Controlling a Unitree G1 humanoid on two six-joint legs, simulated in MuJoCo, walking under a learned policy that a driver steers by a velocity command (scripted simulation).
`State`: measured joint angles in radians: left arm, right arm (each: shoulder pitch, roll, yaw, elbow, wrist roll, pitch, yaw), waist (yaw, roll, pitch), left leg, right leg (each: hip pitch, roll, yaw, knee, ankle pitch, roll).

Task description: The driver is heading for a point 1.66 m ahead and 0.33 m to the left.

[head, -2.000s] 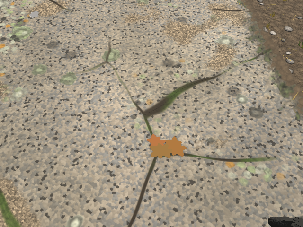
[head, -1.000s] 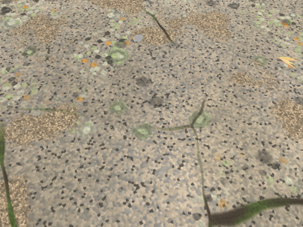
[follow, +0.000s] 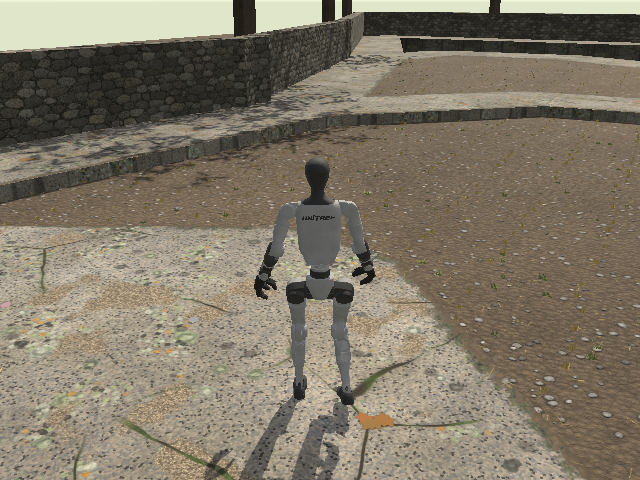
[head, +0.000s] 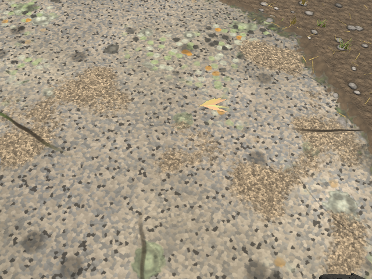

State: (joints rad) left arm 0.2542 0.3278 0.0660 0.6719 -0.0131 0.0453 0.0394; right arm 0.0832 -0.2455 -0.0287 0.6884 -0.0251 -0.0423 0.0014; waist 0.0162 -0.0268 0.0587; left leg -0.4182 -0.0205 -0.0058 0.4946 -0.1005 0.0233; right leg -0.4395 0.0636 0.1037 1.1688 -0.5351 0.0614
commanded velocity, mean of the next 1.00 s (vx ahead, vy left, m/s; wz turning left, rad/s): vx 0.03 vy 0.00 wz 0.26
